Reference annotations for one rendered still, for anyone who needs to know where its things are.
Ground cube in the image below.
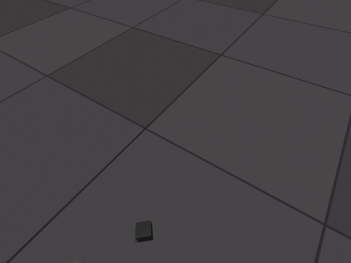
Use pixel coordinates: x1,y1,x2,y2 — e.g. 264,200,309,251
136,221,153,242

